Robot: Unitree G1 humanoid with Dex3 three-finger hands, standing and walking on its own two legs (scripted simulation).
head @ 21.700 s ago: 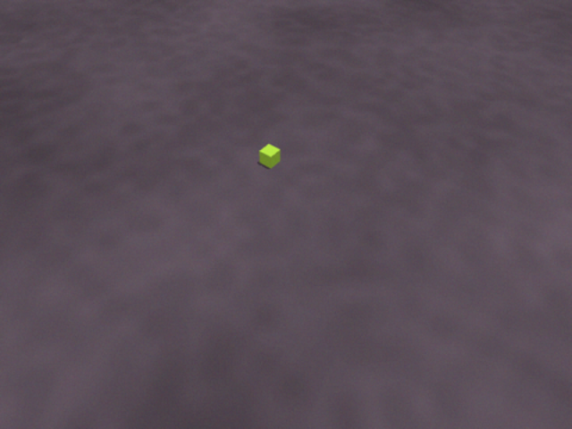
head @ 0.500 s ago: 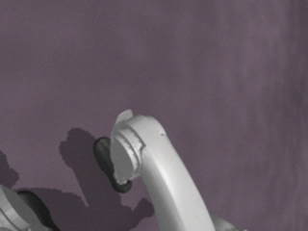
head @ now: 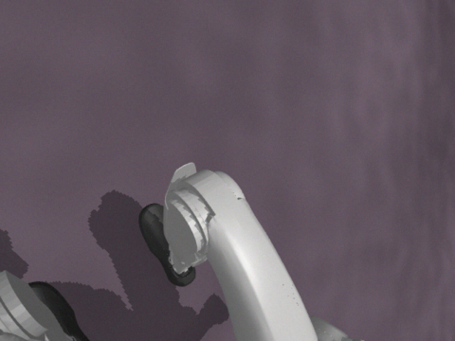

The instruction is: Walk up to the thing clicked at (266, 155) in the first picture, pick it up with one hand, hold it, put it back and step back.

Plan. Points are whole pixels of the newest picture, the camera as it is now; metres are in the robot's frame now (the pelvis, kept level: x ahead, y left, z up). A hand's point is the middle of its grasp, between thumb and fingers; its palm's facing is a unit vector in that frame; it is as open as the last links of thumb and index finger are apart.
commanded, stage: settle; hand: left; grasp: from above
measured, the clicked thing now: out of the picture +0.48 +0.34 -0.29
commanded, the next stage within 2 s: lift in 0.84 s
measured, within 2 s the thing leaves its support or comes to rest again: leaves its support in 0.40 s
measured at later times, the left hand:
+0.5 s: hand out of the picture +0.49 +0.35 -0.23, palm faces +0.03 -0.45 -0.89, open 10.9 cm
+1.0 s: hand out of the picture +0.49 +0.36 -0.15, palm faces -0.03 -0.46 -0.89, open 10.9 cm
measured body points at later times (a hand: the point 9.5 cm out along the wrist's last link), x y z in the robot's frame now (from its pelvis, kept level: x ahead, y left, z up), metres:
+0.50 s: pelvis +0.00 +0.00 +0.01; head +0.32 +0.11 +0.30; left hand +0.49 +0.37 -0.18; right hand +0.00 -0.24 -0.03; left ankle +0.05 +0.13 -0.30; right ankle +0.12 -0.11 -0.30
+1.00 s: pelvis +0.00 -0.01 +0.01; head +0.28 +0.09 +0.35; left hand +0.49 +0.37 -0.10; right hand +0.00 -0.25 -0.06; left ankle +0.05 +0.13 -0.30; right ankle +0.12 -0.11 -0.30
